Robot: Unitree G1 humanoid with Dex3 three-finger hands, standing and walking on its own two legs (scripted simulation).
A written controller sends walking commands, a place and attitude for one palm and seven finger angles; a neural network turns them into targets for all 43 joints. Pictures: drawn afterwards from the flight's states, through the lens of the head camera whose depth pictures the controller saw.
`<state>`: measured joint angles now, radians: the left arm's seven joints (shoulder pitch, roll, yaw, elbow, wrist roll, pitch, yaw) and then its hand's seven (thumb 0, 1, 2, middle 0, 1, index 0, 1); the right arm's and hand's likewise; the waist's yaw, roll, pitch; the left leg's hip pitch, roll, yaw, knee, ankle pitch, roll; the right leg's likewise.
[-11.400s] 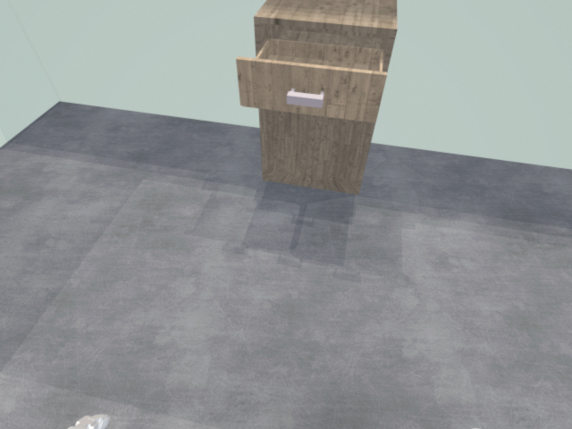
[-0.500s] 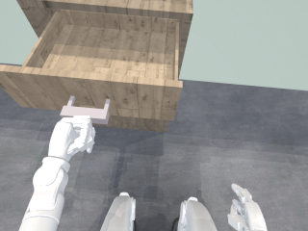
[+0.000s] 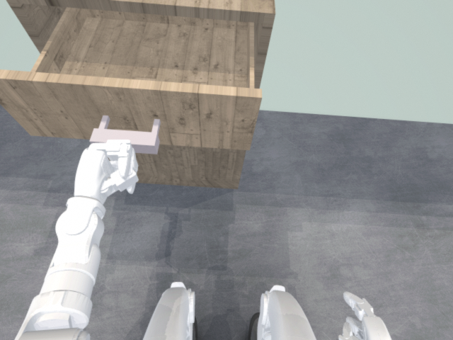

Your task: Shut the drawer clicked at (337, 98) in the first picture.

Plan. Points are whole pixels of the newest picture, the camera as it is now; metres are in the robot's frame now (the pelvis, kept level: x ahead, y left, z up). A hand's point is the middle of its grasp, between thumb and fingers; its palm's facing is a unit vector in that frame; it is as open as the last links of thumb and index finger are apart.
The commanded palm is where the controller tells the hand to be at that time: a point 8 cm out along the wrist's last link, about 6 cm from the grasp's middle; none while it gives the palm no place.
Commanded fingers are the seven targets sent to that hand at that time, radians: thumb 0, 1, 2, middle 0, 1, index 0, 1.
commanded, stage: push the drawer shut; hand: left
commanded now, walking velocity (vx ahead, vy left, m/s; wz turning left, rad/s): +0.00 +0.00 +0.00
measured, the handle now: (128, 131) +0.46 +0.19 +0.04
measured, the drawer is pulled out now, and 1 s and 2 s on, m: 0.19 0.07 0.00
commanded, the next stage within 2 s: pull the fist back off the drawer in 1.88 s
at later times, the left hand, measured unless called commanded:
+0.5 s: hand (141, 144) +0.44 +0.17 +0.03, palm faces -0.04 -1.00 -0.06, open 3.0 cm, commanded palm +0.44 +0.21 +0.04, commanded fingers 0.00 0.90 0.90 -1.40 -1.60 -1.40 -1.60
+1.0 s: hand (147, 115) +0.51 +0.17 +0.03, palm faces -0.04 -1.00 -0.06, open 3.1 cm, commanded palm +0.51 +0.20 +0.04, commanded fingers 0.00 0.90 0.90 -1.40 -1.60 -1.40 -1.60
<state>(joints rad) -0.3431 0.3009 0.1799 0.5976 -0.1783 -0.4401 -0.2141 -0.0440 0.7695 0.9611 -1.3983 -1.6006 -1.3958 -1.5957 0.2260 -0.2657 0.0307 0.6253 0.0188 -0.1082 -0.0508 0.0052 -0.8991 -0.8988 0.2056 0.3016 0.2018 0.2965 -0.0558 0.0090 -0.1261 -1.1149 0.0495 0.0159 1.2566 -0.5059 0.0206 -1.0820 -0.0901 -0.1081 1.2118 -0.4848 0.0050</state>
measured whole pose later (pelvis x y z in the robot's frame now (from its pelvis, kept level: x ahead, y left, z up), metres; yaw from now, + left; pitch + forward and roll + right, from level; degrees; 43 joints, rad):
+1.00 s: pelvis +0.00 -0.01 -0.01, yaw -2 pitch +26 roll -3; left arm -0.86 0.48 0.35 1.12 -0.08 -0.48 -0.23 0.01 0.78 0.96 -1.40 -1.60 -1.40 -1.60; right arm 0.30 -0.28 0.04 0.66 -0.02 -0.01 -0.01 0.00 -0.90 -0.90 0.21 0.30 0.20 0.30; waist -0.16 0.02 -0.12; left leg -1.25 0.08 0.00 1.31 -0.51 0.01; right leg -1.21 -0.06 -0.11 1.24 -0.48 -0.01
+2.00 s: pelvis -0.02 +0.00 -0.03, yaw -3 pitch +32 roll -6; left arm -1.24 0.72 0.34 1.31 0.02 -0.33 -0.21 0.03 0.60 0.95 -1.40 -1.60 -1.39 -1.60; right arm 0.34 -0.27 0.11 0.67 -0.05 -0.03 -0.01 0.00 -0.90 -0.90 0.21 0.30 0.20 0.30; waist -0.28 0.02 -0.11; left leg -1.45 0.08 -0.04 1.38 -0.50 0.02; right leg -1.38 -0.05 -0.14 1.27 -0.44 0.00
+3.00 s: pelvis +0.05 +0.01 +0.03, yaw -4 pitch +25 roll -3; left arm -0.56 0.40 0.36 0.71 -0.15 -0.34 -0.22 0.01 0.90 0.90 -1.40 -1.60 -1.39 -1.60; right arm 0.33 -0.25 0.02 0.57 0.02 0.08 0.04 0.00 -0.90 -0.90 0.20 0.30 0.20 0.30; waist -0.13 0.04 -0.12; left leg -1.03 0.09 0.04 1.12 -0.52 0.02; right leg -1.01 -0.02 -0.07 1.03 -0.45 0.02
